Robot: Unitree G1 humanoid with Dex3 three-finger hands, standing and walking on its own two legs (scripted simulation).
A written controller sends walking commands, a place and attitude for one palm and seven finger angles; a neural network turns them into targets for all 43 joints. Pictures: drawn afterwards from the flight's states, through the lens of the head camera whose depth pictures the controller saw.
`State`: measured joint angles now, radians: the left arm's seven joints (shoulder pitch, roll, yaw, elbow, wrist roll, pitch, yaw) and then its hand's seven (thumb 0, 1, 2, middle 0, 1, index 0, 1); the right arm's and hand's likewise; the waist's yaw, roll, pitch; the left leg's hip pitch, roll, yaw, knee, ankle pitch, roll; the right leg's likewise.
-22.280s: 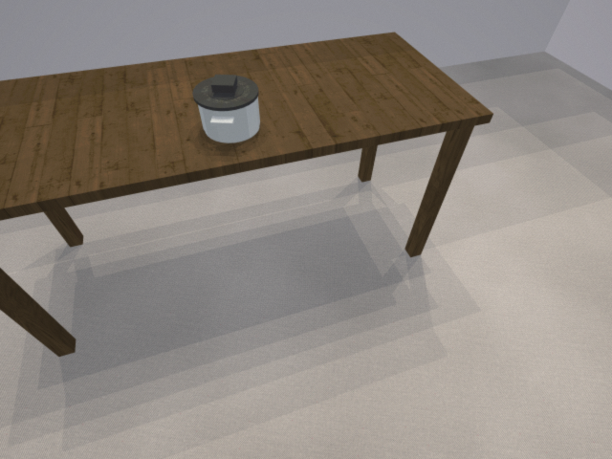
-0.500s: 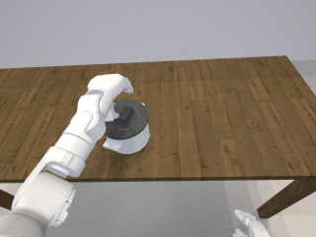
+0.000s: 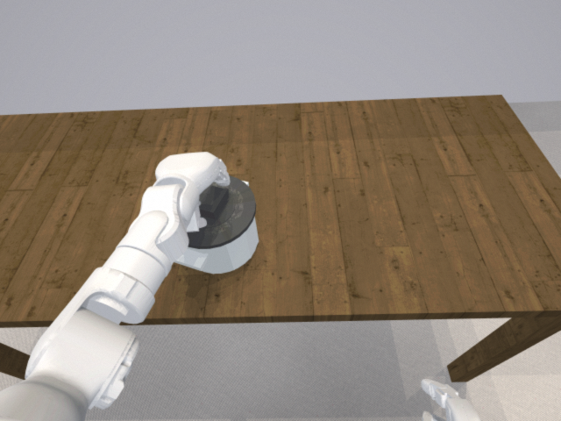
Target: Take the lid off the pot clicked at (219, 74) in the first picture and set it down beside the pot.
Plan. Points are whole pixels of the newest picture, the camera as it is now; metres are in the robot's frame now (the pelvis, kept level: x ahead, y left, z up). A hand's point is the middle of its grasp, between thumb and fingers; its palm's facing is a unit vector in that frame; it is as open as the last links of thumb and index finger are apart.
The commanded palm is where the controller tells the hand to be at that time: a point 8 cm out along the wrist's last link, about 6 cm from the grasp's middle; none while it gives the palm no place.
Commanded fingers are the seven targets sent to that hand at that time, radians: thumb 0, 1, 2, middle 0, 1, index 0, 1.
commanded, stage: lower the open fingers around the knob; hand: left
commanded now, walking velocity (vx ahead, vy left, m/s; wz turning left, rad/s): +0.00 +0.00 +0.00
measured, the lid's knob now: (207, 200) +0.45 +0.14 +0.03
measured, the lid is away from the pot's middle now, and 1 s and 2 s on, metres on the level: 0.00 0.00 0.01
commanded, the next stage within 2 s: close the fingers and squeeze the knob in 0.32 s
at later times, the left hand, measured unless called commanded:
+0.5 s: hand (195, 202) +0.42 +0.15 +0.06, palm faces -0.30 -0.08 -0.95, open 10.4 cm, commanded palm +0.42 +0.15 +0.12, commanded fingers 0.00 -0.16 1.17 -0.65 -0.46 -0.65 -0.46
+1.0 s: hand (194, 204) +0.43 +0.15 +0.06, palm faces -0.31 -0.10 -0.94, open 8.9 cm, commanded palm +0.42 +0.15 +0.12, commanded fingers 0.00 0.14 1.03 -0.66 -0.90 -0.66 -0.90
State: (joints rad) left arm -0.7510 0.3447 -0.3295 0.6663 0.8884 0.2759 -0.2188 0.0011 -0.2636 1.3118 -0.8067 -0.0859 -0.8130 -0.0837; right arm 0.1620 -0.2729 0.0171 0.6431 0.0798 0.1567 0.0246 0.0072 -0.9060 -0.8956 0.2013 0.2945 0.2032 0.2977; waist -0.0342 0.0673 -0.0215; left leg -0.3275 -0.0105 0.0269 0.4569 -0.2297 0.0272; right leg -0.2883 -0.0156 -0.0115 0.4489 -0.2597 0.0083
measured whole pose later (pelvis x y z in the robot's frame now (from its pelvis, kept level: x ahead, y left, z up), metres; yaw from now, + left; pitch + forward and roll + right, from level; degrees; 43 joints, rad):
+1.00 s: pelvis +0.00 +0.01 +0.00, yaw -1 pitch +6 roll +0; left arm -0.73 0.33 -0.29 0.73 0.89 0.27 -0.15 0.00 -0.01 1.10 -0.64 -0.79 -0.63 -0.78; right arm 0.19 -0.26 0.03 0.66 0.08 0.16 0.02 0.01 -0.91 -0.90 0.20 0.29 0.20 0.30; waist -0.04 0.07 -0.05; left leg -0.34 -0.01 0.04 0.47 -0.24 0.03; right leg -0.30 -0.02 0.01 0.46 -0.26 0.02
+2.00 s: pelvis +0.00 +0.00 +0.00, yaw +0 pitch +6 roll +0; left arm -0.70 0.35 -0.33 0.65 0.88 0.26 -0.18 0.02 0.18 0.95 -0.96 -1.05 -0.52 -0.79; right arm 0.16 -0.27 0.01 0.65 0.08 0.17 -0.01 0.01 -0.91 -0.90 0.20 0.29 0.20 0.30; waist -0.04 0.07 -0.03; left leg -0.33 -0.01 0.03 0.47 -0.24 0.03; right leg -0.29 -0.01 -0.01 0.44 -0.26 0.01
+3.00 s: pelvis -0.01 +0.01 +0.00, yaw +0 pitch +3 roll +0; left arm -0.82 0.41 -0.33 0.51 0.87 0.34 -0.34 -0.01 0.21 0.94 -1.06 -1.09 -0.49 -0.79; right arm 0.14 -0.28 0.04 0.64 0.07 0.13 0.00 0.01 -0.91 -0.90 0.20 0.29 0.20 0.30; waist -0.02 0.08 -0.02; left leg -0.27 -0.02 0.02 0.42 -0.21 0.04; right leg -0.22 -0.02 -0.01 0.40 -0.23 0.02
